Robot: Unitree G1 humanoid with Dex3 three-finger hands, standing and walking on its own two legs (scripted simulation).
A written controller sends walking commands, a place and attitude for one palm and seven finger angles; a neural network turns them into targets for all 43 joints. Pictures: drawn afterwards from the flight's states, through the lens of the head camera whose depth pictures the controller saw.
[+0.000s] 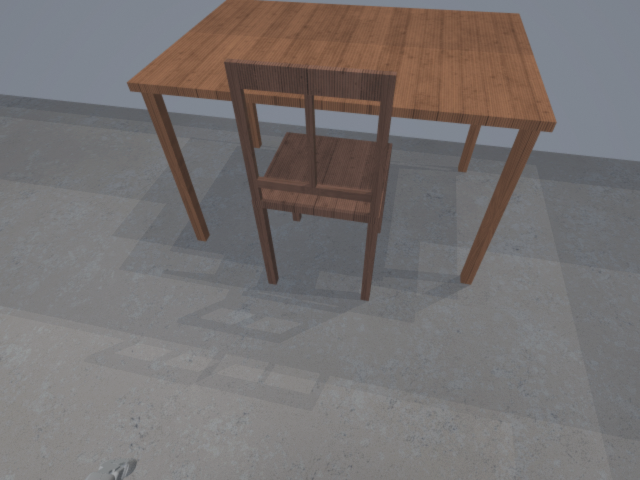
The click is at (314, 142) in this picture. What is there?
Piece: chair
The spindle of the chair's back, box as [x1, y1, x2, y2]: [304, 95, 316, 187]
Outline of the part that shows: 304,95 309,186 315,187 316,164 313,95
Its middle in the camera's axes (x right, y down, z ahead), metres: -0.03 -0.25 +1.01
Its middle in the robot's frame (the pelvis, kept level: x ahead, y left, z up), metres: +0.91 +0.07 -0.10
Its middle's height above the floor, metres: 0.67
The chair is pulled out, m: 0.00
